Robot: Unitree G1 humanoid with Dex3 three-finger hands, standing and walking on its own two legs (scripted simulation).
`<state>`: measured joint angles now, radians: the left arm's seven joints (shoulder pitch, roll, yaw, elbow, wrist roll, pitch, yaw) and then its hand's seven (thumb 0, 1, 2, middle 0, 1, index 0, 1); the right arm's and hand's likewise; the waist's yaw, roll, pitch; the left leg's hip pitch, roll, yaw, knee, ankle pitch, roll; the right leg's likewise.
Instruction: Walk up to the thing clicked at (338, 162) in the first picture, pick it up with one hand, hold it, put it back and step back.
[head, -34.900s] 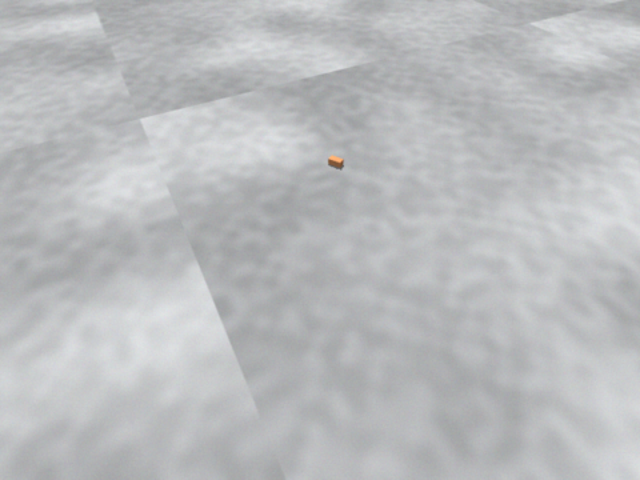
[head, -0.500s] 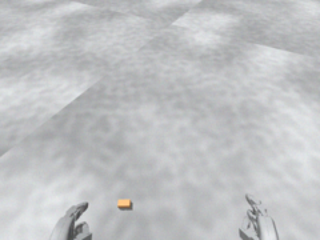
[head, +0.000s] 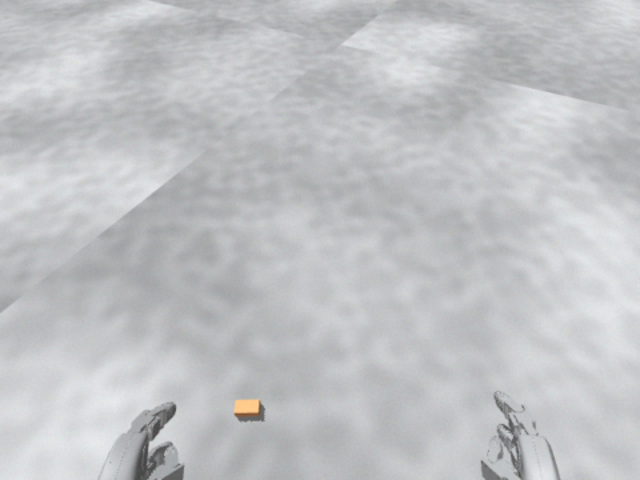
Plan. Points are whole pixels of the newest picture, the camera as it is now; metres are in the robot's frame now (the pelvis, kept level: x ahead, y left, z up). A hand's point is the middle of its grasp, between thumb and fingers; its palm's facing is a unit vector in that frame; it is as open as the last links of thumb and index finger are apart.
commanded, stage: home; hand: left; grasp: from above
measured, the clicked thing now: (247, 408) +0.44 +0.22 -0.70
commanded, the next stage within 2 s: stand in 0.36 s
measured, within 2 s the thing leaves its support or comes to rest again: neither
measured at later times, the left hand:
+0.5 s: hand (178, 478) +0.16 +0.18 -0.05, palm faces +0.02 -0.97 -0.25, open 7.4 cm
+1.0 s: hand out of the picture +0.03 +0.25 -0.11, palm faces +0.06 -0.94 -0.33, open 7.4 cm
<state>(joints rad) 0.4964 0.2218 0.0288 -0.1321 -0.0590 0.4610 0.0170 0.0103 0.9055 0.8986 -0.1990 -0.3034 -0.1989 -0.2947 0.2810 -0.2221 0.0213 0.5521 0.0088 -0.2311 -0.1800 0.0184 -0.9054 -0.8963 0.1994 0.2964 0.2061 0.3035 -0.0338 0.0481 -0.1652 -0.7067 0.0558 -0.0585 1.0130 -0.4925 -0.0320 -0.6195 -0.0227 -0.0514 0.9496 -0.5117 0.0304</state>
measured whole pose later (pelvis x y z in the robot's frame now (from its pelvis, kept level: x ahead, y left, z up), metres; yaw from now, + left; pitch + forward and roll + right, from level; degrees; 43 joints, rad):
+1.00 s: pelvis -0.01 +0.01 +0.05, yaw +1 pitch -2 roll -1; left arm 0.25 0.29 0.04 0.95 0.03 0.02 0.03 0.01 0.91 0.90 -0.20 -0.30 -0.20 -0.30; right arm 0.18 -0.28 -0.04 1.00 -0.03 -0.01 -0.02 0.01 -0.91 -0.90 0.20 0.30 0.20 0.30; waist 0.03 0.00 0.05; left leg -0.28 0.01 -0.02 0.62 -0.30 -0.01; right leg -0.21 -0.06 -0.04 0.59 -0.34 0.05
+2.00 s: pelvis -0.01 -0.01 +0.07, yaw +1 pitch -3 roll +0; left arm 0.14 0.31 0.03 1.14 0.01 0.00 0.01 0.00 0.90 0.90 -0.20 -0.31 -0.20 -0.30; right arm 0.13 -0.32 -0.01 1.15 -0.01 -0.01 -0.01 0.01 -0.91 -0.90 0.20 0.30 0.20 0.30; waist 0.01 0.02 0.06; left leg -0.14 0.03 -0.03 0.37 -0.17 -0.04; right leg -0.08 -0.04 -0.05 0.35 -0.22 0.02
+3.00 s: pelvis +0.00 -0.01 +0.07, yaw +1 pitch -2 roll +0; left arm 0.13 0.33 0.02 1.12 0.01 0.00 0.00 0.00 0.91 0.90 -0.20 -0.30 -0.20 -0.30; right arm 0.10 -0.34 -0.01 1.14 -0.01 0.00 0.00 0.01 -0.91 -0.90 0.20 0.30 0.20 0.30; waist 0.00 0.01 0.05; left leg -0.14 0.04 -0.03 0.35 -0.17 -0.04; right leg -0.08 -0.04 -0.06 0.34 -0.22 0.02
